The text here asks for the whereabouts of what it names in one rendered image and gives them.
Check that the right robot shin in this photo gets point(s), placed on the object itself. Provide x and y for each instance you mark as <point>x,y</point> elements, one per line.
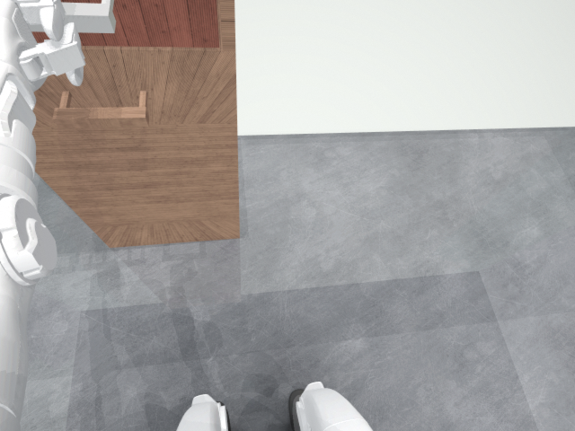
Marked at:
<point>311,387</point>

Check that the left robot shin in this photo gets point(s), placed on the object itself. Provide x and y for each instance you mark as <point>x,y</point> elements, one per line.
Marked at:
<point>201,399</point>

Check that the left robot forearm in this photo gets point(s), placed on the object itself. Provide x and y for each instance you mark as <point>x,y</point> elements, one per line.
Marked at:
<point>17,144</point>

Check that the drawer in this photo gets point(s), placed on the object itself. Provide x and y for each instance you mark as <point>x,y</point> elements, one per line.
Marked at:
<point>155,23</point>

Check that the handle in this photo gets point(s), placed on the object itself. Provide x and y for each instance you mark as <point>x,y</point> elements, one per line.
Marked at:
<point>88,18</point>
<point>122,117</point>

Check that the cabinet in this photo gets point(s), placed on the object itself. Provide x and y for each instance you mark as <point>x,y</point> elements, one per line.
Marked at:
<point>174,181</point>

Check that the robot left upper arm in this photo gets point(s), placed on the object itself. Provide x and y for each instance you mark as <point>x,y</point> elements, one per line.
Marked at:
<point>28,251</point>

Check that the robot shin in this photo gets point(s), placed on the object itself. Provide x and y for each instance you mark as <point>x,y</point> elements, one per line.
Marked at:
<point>201,399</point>
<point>311,387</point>

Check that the robot left hand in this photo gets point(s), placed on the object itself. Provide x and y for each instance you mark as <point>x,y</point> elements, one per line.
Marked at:
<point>18,47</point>

